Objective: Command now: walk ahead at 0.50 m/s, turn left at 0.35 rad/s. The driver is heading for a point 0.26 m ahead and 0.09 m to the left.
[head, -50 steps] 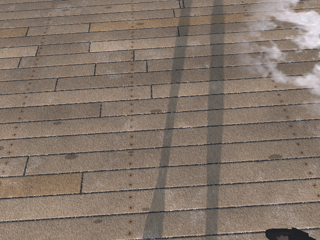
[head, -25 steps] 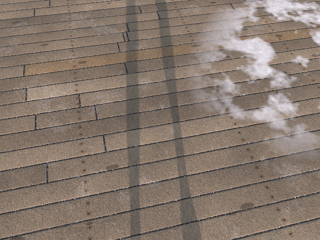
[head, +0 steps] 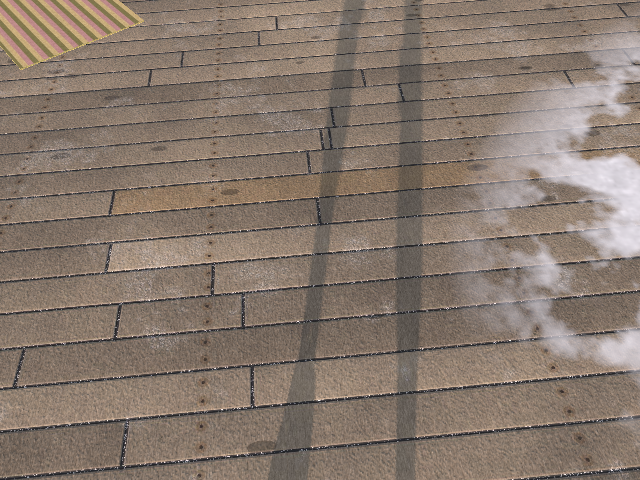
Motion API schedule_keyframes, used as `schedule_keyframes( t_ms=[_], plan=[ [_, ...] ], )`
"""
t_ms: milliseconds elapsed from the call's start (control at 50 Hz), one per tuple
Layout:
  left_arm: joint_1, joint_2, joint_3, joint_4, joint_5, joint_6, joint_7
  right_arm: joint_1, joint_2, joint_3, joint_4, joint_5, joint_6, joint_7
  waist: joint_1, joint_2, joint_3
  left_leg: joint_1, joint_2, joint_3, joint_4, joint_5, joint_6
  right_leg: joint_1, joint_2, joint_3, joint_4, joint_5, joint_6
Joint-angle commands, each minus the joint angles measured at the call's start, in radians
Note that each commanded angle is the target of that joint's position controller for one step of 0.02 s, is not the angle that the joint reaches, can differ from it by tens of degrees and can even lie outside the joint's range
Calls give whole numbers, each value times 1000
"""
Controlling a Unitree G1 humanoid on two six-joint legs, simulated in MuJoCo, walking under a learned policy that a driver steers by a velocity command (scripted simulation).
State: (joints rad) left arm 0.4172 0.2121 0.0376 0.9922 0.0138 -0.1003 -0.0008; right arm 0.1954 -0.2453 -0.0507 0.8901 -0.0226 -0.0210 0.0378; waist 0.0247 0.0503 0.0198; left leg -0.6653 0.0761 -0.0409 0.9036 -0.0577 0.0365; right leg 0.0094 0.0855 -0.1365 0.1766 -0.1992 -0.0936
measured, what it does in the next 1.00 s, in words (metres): walks ahead: left foot, then right foot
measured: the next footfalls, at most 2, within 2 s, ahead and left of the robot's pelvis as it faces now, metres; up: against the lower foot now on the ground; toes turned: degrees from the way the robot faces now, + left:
left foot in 0.20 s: +0.27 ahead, +0.10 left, +0.00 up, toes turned +9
right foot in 0.62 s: +0.27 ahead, -0.10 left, +0.00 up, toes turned +5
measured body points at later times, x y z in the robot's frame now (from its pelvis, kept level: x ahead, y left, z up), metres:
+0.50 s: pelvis +0.18 +0.04 +0.00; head +0.21 +0.05 +0.44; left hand +0.20 +0.27 -0.16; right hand +0.26 -0.20 -0.15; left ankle +0.23 +0.10 -0.75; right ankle +0.23 -0.12 -0.71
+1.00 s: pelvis +0.23 +0.00 +0.00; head +0.23 +0.00 +0.45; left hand +0.20 +0.22 -0.16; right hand +0.25 -0.22 -0.16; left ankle +0.23 +0.10 -0.75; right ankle +0.23 -0.10 -0.75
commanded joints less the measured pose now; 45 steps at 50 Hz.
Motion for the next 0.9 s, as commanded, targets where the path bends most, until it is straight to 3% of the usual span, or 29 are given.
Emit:
schedule_keyframes(
  t_ms=[20, 60, 120, 160, 180, 200, 220, 240, 260, 280, 300, 320, 340, 380, 420, 500, 540, 580, 600, 620, 640, 660, 680, 740, 800, 900],
  plan=[
    [10, 109, 14, -38, 0, -17, 10, -91, -22, 6, -75, -1, -12, 5, 0, -105, 79, -19, -12, 54, -107, 88, 2, -42, -274, 62, -76, 373, -29],
    [48, 109, 12, -20, 2, -16, 18, -156, -13, 14, -101, -5, -14, 8, 21, -105, 92, -18, -18, 100, -183, 87, 16, 14, -288, 29, -57, 455, -26],
    [84, 110, 4, 15, 5, -4, 30, -160, 5, 24, -107, -14, -26, 2, 15, -112, 91, 79, -78, 166, -300, 8, 47, 70, -295, -12, 72, 828, -20],
    [58, 135, 8, 21, 4, 2, 40, -26, -19, 14, -61, -21, -39, -11, -39, -155, 17, 225, -142, 184, -325, -58, 81, 92, -296, -12, 242, 1076, -12],
    [40, 143, 10, 20, 2, 7, 41, 90, -42, 4, -20, -24, -50, -19, -86, -154, -42, 341, -159, 166, -389, -23, 104, 85, -287, -8, 386, 1045, -10],
    [13, 146, 8, 13, -14, 9, 38, 195, -67, -7, 15, -39, -66, -25, -147, -130, -97, 525, -115, 121, -501, 181, 130, -13, -257, -30, 568, 851, 7],
    [31, 91, -8, -28, -27, 3, 35, 303, -170, -31, 39, -55, -70, -33, -159, 13, -234, 830, 144, -99, -376, 736, 206, -256, -177, -51, 890, 276, 33],
    [185, 34, -17, -5, -71, 13, 26, 299, -198, -40, 42, -5, -58, -33, -85, 146, -448, 1069, 393, -424, -363, 1151, 403, -467, -24, 59, 1195, -451, 61],
    [101, 107, 3, -1, -40, 28, 28, 241, -170, -36, 18, 32, -48, -33, -94, -37, -403, 922, 337, -322, -423, 1051, 380, -462, -76, 187, 1177, -362, 64],
    [12, 81, -1, -29, -27, 31, 25, 134, -121, -20, 8, 32, -44, -37, -71, -4, -230, 773, 293, -238, -497, 857, 343, -510, -102, 182, 1127, -317, 65],
    [-17, 68, -1, -26, -7, 37, 25, 75, -57, 0, 8, 28, -40, -42, -38, -45, -95, 613, 238, -169, -565, 719, 285, -490, -134, 172, 1034, -277, 71],
    [-28, 67, 3, -26, 13, 53, 24, 44, -29, 11, 9, 29, -40, -48, -11, -37, -41, 512, 190, -114, -606, 639, 242, -443, -151, 173, 956, -245, 77],
    [12, 42, -1, -7, 24, 72, 21, 32, -23, 17, 14, 23, -39, -52, 12, -24, -36, 431, 161, -65, -625, 613, 221, -361, -145, 157, 913, -213, 84],
    [54, 7, -6, 15, 16, 94, 19, 39, -41, 17, 24, 7, -48, -50, 35, -13, -70, 382, 132, -10, -627, 642, 214, -283, -125, 137, 842, -176, 93],
    [36, 7, -7, 21, 11, 104, 23, 34, -54, 19, 32, 1, -52, -47, 40, 14, -79, 375, 116, 11, -635, 552, 198, -272, -128, 132, 729, -148, 96],
    [-57, 29, -7, 20, 10, 120, 36, 67, -61, 20, 57, -3, -32, -48, -6, 62, -59, 367, 107, -30, -680, 115, 172, -257, -132, 120, 560, -109, 96],
    [-84, 27, -10, 25, 7, 119, 38, 73, -58, 21, 67, -3, -19, -52, -18, 55, -29, 354, 114, -69, -695, -84, 169, -245, -131, 119, 490, -113, 94],
    [-69, 10, -17, 44, 7, 111, 41, 54, -53, 23, 71, 6, -9, -57, -1, 27, 0, 334, 108, -89, -673, -189, 148, -184, -124, 109, 345, -59, 85],
    [-57, 8, -21, 53, 10, 103, 43, 61, -47, 25, 77, 9, -7, -58, 5, -2, 14, 317, 96, -93, -657, -209, 117, -135, -137, 125, 237, 17, 79],
    [-37, 32, -21, 61, 18, 92, 46, 79, -30, 29, 82, 9, -9, -59, -2, -37, 14, 307, 75, -92, -629, -204, 80, -92, -195, 191, 184, 77, 73],
    [-59, 81, -15, 60, 15, 80, 48, 136, -8, 29, 88, 17, -9, -55, -58, -110, 27, 322, 7, -45, -605, -192, 50, -126, -255, 269, 178, 141, 49],
    [-85, 63, -18, 73, -3, 78, 41, 156, 13, 33, 110, 22, -3, -55, -68, -174, 39, 431, -32, -3, -607, -167, 35, -246, -252, 274, 149, 59, 34],
    [-99, 29, -27, 72, -5, 72, 36, 147, -5, 30, 122, 19, -1, -57, -61, -156, 48, 501, -21, -9, -595, -118, 29, -292, -234, 262, 124, 10, 48],
    [-87, 25, -27, 88, -8, 70, 41, 130, -26, 24, 136, 14, 1, -61, -47, -124, 35, 522, 3, -24, -587, -63, 34, -248, -196, 225, 122, 37, 64],
    [-70, 17, -28, 102, -7, 72, 43, 130, 0, 33, 158, 16, -1, -64, -38, -79, 33, 502, 6, -21, -596, -65, 24, -204, -198, 222, 129, 74, 54],
    [-62, 13, -30, 119, -7, 74, 44, 141, 12, 39, 192, 16, 3, -72, -33, -62, 39, 507, 9, -17, -596, -52, 15, -190, -195, 219, 128, 93, 47]
  ],
)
